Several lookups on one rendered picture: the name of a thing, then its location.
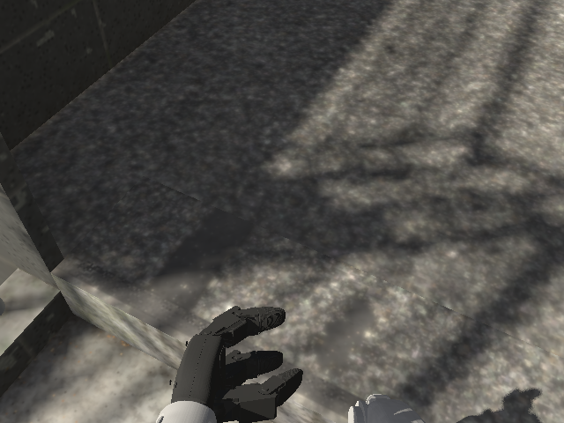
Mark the left robot forearm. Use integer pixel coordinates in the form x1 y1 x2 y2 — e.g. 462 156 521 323
156 400 217 423

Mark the right robot shin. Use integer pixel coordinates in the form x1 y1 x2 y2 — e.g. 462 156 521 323
366 394 390 404

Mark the left robot hand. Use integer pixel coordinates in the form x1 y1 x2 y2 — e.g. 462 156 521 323
169 306 303 423

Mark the robot right thigh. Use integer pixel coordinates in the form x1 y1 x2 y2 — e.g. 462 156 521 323
348 398 426 423

